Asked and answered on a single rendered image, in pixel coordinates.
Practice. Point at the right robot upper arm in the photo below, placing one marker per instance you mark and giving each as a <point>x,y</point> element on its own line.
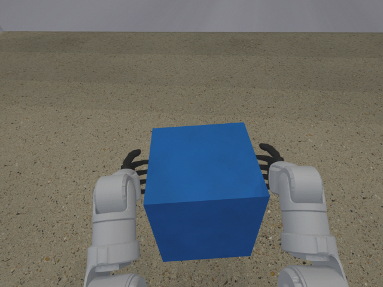
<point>310,276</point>

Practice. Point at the carton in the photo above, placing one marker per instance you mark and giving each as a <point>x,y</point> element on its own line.
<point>205,195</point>

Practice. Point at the left robot upper arm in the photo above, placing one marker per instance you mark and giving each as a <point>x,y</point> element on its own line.
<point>119,280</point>

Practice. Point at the robot right forearm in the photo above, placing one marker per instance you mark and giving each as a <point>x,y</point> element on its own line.
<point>306,233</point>

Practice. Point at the right robot hand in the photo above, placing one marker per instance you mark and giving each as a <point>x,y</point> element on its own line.
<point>270,160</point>

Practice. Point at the robot left forearm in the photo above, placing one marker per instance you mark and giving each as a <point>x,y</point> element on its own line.
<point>114,243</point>

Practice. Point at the left robot hand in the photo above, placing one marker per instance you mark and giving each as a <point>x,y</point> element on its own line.
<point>128,164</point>

